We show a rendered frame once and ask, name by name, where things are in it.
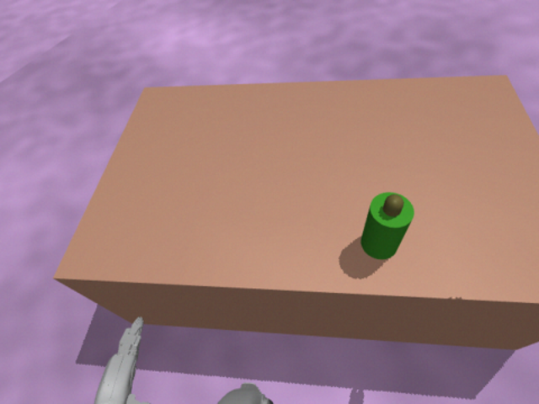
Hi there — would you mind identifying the bottle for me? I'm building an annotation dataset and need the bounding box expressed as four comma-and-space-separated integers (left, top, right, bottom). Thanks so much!
361, 192, 414, 259

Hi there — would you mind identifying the left robot hand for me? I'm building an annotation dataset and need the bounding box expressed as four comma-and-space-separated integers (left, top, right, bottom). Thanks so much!
94, 317, 150, 404

